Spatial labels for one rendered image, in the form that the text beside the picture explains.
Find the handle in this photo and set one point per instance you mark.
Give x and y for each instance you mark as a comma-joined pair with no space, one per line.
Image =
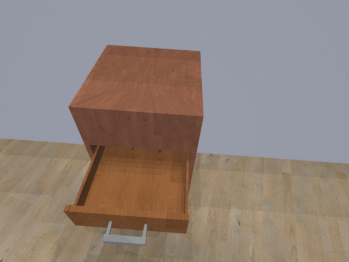
125,240

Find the drawer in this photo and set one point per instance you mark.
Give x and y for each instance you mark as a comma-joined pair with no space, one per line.
132,187

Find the cabinet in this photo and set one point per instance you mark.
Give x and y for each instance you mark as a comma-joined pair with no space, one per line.
142,97

